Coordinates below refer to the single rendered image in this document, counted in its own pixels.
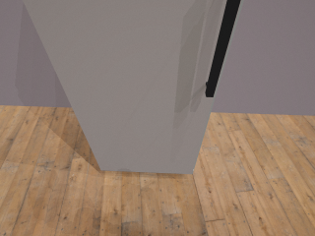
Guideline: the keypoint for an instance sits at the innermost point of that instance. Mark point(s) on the fridge door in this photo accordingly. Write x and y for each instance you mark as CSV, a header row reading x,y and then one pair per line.
x,y
135,73

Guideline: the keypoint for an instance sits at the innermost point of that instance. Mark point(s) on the handle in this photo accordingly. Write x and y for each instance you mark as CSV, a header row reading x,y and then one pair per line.
x,y
227,23

